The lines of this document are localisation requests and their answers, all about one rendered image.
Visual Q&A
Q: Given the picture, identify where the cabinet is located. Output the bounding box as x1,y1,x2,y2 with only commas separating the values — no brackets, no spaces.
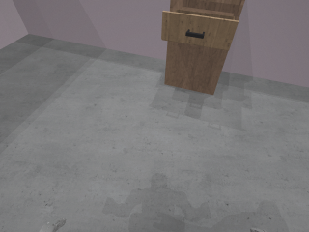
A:
164,0,245,95

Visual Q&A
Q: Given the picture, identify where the drawer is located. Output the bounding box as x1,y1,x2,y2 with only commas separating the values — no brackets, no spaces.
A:
161,9,239,51

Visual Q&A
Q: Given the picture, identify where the robot left hand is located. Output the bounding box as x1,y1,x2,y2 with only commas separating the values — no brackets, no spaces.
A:
39,218,66,232

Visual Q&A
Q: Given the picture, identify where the handle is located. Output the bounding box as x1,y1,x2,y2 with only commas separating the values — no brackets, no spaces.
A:
185,29,205,39

